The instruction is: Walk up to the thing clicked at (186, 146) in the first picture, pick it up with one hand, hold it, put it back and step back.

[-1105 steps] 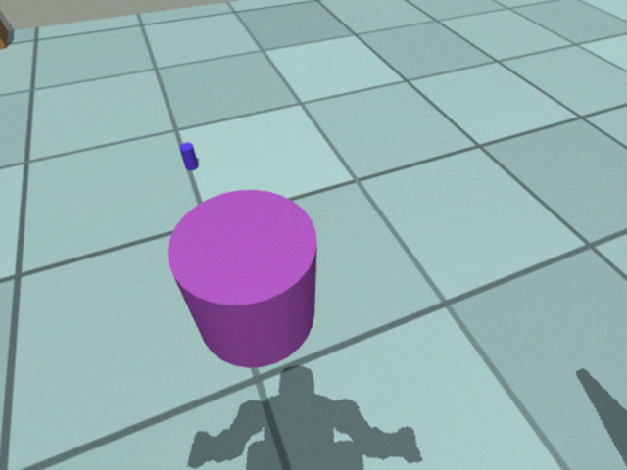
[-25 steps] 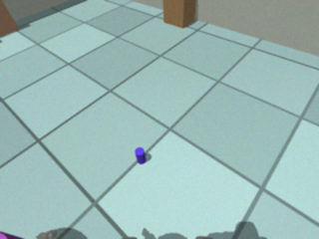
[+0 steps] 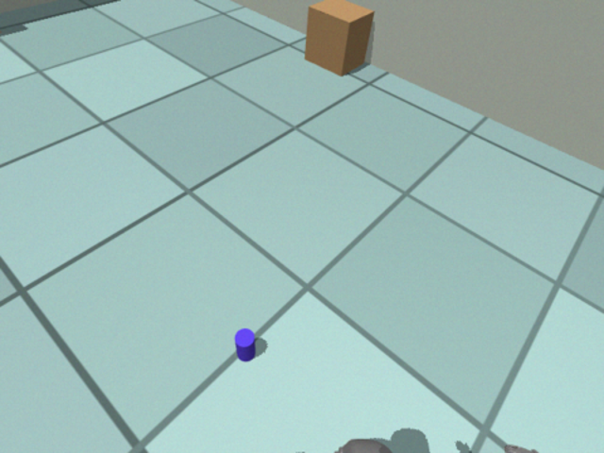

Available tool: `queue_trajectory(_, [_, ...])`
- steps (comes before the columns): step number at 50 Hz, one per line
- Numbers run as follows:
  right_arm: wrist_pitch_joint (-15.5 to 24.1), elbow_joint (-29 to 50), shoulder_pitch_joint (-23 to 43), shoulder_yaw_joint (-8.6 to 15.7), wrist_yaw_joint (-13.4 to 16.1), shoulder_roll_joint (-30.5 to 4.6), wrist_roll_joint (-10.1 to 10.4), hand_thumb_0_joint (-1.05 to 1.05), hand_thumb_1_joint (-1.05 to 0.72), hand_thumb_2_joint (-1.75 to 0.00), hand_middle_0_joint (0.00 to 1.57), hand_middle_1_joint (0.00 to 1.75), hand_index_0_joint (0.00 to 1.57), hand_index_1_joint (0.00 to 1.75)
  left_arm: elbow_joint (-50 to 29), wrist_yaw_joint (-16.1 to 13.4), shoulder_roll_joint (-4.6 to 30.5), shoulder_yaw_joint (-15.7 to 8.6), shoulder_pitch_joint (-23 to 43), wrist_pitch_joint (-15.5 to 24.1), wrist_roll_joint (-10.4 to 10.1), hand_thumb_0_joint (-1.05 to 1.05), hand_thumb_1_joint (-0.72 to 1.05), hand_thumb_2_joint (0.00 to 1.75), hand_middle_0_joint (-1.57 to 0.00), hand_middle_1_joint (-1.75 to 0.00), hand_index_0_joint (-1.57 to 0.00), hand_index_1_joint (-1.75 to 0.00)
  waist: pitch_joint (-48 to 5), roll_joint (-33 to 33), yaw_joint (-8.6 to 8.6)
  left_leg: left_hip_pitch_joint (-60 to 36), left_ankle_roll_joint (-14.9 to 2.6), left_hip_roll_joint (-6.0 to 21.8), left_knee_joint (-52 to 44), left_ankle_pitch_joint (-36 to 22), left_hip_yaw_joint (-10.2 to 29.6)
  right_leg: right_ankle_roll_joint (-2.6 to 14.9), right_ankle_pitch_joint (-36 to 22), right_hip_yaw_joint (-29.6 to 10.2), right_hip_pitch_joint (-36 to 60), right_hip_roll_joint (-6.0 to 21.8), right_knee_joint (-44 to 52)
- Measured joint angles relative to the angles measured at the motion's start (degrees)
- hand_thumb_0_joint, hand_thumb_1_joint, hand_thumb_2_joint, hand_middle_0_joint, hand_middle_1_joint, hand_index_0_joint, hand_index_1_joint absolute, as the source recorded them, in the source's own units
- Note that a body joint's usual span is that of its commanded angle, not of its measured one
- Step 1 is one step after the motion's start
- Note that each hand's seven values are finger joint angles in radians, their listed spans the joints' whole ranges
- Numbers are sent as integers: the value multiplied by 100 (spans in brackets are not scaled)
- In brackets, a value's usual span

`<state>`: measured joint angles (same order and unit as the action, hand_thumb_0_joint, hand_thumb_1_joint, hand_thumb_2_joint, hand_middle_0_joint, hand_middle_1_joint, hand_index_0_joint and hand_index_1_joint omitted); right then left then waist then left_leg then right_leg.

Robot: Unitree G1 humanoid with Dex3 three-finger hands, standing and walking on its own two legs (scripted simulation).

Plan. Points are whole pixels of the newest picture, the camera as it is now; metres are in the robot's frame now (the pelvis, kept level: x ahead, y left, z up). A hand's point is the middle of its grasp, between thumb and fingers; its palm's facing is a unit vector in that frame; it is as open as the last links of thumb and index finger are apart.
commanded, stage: walk up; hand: left
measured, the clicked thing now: (245, 345) +0.55 +0.14 -0.71
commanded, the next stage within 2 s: stand in 1.80 s
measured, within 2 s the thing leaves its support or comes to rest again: neither
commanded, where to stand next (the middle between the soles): +0.24 -0.02 m, yaw -1 degrees
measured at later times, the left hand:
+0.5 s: hand (127, 427) +0.19 +0.25 -0.14, palm faces -0.02 -0.90 -0.44, open 7.4 cm
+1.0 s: hand (131, 410) +0.21 +0.26 -0.15, palm faces +0.01 -0.93 -0.36, open 7.4 cm
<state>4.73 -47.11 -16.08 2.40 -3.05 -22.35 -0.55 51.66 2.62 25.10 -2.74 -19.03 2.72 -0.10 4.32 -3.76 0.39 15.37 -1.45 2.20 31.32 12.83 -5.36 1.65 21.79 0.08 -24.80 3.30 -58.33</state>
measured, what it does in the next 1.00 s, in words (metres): walks ahead: right foot, then left foot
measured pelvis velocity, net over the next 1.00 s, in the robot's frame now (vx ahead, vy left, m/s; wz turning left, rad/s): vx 0.15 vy -0.01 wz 0.02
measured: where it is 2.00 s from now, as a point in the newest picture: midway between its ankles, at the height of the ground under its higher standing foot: outside the picture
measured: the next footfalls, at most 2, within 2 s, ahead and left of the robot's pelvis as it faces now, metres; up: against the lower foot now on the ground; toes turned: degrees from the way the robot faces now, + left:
right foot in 0.22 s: +0.21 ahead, -0.16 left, +0.00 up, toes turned -2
left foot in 0.54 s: +0.22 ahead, +0.12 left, +0.00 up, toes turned +2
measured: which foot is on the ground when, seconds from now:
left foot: down 0.00-0.22, up 0.24-0.52, down 0.54-1.00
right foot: up 0.00-0.20, down 0.22-1.00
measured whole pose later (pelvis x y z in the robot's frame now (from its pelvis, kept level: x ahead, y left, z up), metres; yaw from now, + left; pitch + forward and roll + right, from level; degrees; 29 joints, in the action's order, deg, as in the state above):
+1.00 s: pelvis +0.15 -0.01 +0.00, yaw +1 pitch -2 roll -1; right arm -0.6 -61.8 -2.2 0.0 -1.6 -20.7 0.2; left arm 63.8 -0.1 21.8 0.4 -6.1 1.6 -0.4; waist 4.8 0.4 1.4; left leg 15.9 0.5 2.2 31.5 13.5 -0.8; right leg -2.2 14.2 2.0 -13.2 2.9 -29.6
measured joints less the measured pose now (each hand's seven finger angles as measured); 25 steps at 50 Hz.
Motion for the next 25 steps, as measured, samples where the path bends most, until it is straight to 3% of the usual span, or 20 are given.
queue_trajectory(5, [-52, -2, -167, 0, -20, -103, -30, 0, -90, -90, 20, 30, 20, 30, -8, 122, -66, -31, 120, -13, 60, 0, 90, 90, -20, -30, -20, -29, -15, 105, -67, -380, -8, 14, -171, 225, -63, -130, -398, 76, -262, 240, 1112])
queue_trajectory(9, [-163, -39, -308, 40, -52, -239, -26, 1, -90, -90, 20, 30, 20, 30, 23, 149, -92, -68, 156, 65, 70, 0, 90, 90, -20, -30, -20, -29, -73, 317, -132, -509, 59, 114, 86, 630, -33, -120, -849, 177, 7, 195, 2002])
queue_trajectory(12, [-289, -103, -362, 59, -9, -308, -22, 1, -90, -90, 20, 30, 20, 30, 6, 47, -63, -125, 139, 218, 106, 0, 90, 90, -20, -30, -21, -30, -97, 535, -99, -294, -7, 291, 1011, 1218, 130, -134, -1043, 303, 288, -17, 2201])
queue_trajectory(15, [-465, -262, -172, 51, 120, -286, -2, 1, -90, -90, 20, 30, 20, 30, -65, -89, -164, -43, 241, 240, 71, 0, 90, 90, -20, -30, -21, -30, 17, 687, -3, 323, -27, 30, 2353, 1622, 493, -89, -782, 358, 321, -53, 1993])
queue_trajectory(19, [-490, -288, 47, 29, 157, -257, 30, 1, -90, -90, 20, 30, 20, 30, -179, -202, -278, 93, 317, 234, 50, 0, 90, 90, -20, -30, -21, -30, 164, 793, 80, 927, -2, -58, 2680, 1451, 530, -82, -796, 402, 545, -30, 2264])
queue_trajectory(25, [-539, -370, 374, 25, 146, -132, 21, 1, -90, -90, 20, 30, 20, 30, -154, -305, -227, 172, 465, 112, 61, 0, 90, 90, -20, -30, -21, -30, 245, 650, 133, 857, 29, 55, 1290, 731, 467, -168, -518, 369, 489, 60, 1954])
